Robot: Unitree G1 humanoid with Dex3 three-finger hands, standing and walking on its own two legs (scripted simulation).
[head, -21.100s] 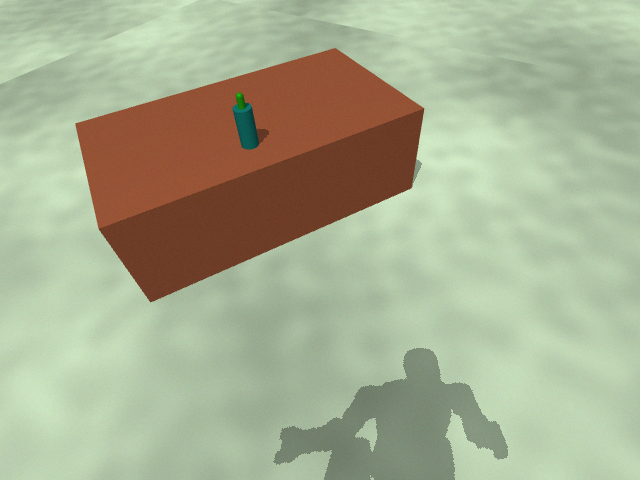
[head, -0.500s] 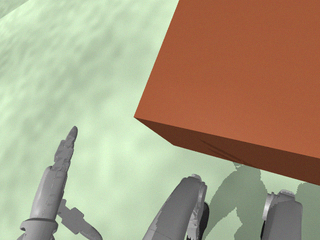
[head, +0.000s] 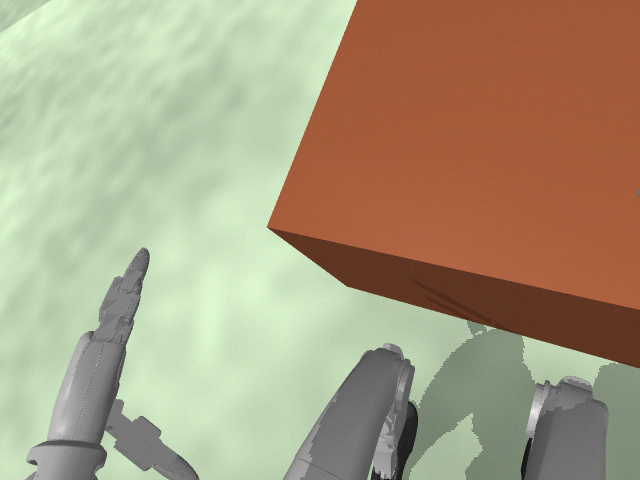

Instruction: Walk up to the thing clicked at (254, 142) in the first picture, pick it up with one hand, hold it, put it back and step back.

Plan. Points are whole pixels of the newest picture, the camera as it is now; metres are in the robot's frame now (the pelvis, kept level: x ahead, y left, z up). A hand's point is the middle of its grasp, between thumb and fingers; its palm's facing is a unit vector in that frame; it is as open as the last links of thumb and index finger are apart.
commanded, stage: open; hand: right
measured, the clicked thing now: out of the picture +0.52 -0.25 -0.03
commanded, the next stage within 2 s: withdraw in 0.06 s
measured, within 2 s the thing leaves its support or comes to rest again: neither
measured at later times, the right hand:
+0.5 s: hand out of the picture +0.52 -0.29 +0.00, palm faces +0.29 +0.96 -0.01, open 17.0 cm
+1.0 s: hand out of the picture +0.48 -0.38 +0.10, palm faces +0.43 +0.87 -0.25, open 17.3 cm
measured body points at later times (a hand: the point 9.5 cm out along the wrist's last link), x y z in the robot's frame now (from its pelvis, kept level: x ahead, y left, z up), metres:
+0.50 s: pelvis +0.01 +0.00 +0.02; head +0.20 -0.10 +0.42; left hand +0.18 +0.26 +0.14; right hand +0.50 -0.34 +0.00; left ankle +0.06 +0.14 -0.52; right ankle +0.07 -0.14 -0.52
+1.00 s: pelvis +0.03 -0.02 +0.11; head +0.16 -0.09 +0.54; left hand +0.20 +0.22 +0.14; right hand +0.46 -0.42 +0.12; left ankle +0.06 +0.14 -0.52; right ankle +0.07 -0.14 -0.52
